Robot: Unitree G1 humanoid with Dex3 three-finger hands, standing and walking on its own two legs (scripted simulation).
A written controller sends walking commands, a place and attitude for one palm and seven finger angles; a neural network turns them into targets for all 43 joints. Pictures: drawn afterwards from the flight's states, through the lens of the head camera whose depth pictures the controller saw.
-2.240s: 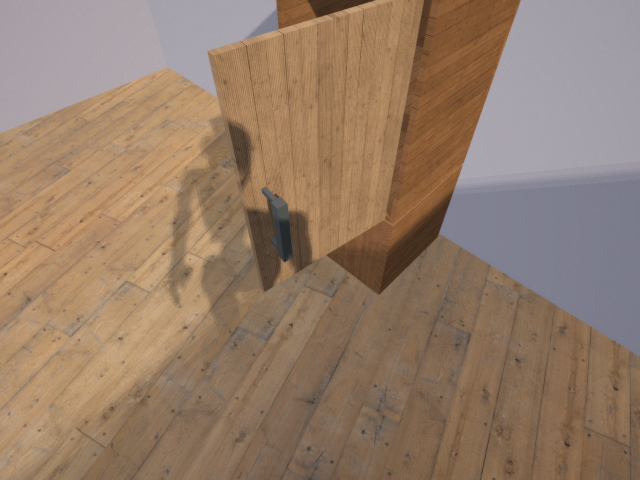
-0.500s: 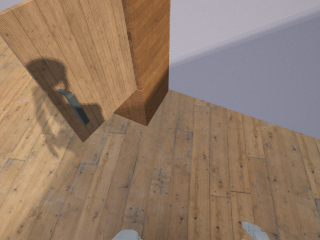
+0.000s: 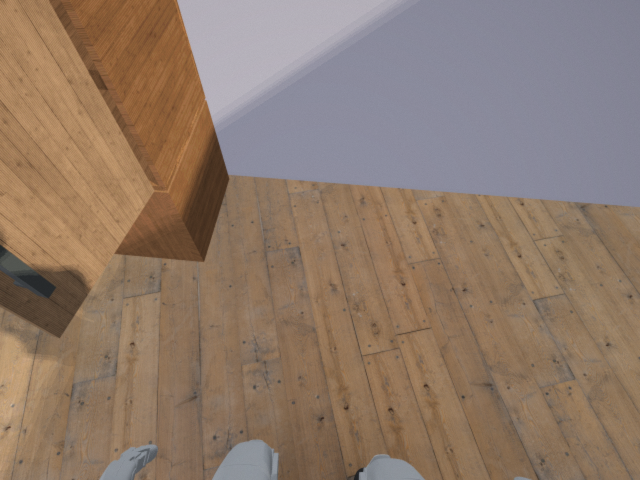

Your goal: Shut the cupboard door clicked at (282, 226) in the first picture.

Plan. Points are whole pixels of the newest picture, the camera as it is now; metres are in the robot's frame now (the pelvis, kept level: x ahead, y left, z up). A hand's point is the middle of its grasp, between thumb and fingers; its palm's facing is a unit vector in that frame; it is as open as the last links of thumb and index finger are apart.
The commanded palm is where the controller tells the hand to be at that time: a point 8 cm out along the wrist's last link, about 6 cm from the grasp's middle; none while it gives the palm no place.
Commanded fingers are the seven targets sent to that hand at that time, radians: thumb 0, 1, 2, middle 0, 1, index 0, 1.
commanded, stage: walk to a spot facing it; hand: left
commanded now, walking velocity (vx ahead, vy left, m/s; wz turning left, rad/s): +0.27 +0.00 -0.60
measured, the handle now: (4, 266) +0.39 +0.53 -0.08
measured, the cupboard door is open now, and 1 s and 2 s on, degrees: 81 81 81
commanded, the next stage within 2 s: turn to face it in 1.18 s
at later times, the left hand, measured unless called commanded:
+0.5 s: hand (288, 354) +0.30 +0.07 -0.15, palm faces -0.37 -0.90 -0.22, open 7.4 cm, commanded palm none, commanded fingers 0.00 0.90 0.90 -0.20 -0.30 -0.20 -0.30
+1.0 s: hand (346, 273) +0.44 -0.02 -0.15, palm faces -0.52 -0.84 -0.18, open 7.4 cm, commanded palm none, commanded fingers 0.00 0.90 0.90 -0.20 -0.30 -0.20 -0.30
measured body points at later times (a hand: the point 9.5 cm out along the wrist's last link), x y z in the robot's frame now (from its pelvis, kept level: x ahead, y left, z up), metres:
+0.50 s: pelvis +0.09 -0.06 +0.00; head +0.14 -0.09 +0.44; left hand +0.31 +0.12 -0.13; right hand -0.04 -0.29 -0.15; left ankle +0.05 +0.11 -0.66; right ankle +0.08 -0.17 -0.72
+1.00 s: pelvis +0.28 -0.14 +0.02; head +0.32 -0.17 +0.47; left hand +0.47 +0.03 -0.13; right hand +0.16 -0.35 -0.13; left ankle +0.31 +0.00 -0.72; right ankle +0.25 -0.28 -0.68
